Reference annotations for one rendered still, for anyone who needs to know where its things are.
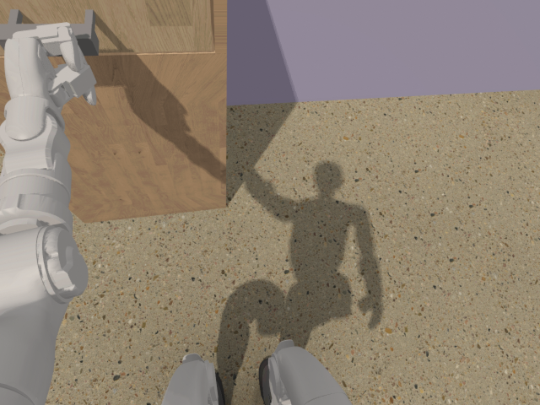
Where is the drawer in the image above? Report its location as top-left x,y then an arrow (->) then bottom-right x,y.
0,0 -> 213,55

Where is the cabinet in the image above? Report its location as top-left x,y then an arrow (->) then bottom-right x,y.
0,0 -> 227,224

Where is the robot left hand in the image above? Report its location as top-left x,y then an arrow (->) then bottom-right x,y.
4,22 -> 96,113

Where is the handle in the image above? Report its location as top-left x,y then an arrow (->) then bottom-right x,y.
0,9 -> 99,57

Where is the right robot thigh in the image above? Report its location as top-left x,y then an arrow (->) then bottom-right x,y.
268,346 -> 353,405

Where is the robot right shin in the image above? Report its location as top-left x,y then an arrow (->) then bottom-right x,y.
269,339 -> 294,405

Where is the left robot upper arm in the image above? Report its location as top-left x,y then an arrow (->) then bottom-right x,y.
0,225 -> 89,405

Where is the robot left forearm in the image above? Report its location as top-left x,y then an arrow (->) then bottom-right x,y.
0,96 -> 73,236

